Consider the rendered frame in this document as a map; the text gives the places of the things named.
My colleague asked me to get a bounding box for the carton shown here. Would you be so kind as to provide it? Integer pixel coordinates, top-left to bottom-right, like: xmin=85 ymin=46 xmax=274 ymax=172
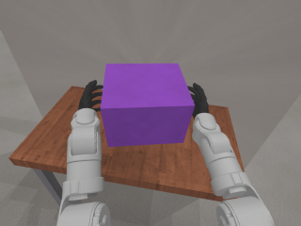
xmin=100 ymin=63 xmax=195 ymax=147

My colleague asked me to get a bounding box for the robot right upper arm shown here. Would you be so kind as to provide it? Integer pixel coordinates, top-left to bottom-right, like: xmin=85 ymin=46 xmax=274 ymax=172
xmin=216 ymin=196 xmax=274 ymax=226

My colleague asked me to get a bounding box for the robot left upper arm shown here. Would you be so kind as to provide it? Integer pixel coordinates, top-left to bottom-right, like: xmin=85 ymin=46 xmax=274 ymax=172
xmin=57 ymin=202 xmax=111 ymax=226

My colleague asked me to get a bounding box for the robot left hand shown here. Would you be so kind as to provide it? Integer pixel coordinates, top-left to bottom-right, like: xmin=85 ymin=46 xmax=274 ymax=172
xmin=78 ymin=80 xmax=103 ymax=112

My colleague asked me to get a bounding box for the robot right hand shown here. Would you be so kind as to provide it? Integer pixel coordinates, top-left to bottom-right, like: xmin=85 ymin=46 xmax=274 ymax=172
xmin=187 ymin=83 xmax=210 ymax=119

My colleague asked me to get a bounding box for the left robot forearm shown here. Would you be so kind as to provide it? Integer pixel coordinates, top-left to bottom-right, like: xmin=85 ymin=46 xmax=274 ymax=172
xmin=56 ymin=108 xmax=104 ymax=226

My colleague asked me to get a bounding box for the table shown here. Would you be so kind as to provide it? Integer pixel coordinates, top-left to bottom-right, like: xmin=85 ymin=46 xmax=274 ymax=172
xmin=8 ymin=86 xmax=245 ymax=206

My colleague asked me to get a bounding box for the right robot forearm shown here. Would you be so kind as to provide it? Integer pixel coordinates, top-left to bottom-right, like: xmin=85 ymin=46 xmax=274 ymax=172
xmin=192 ymin=113 xmax=275 ymax=226

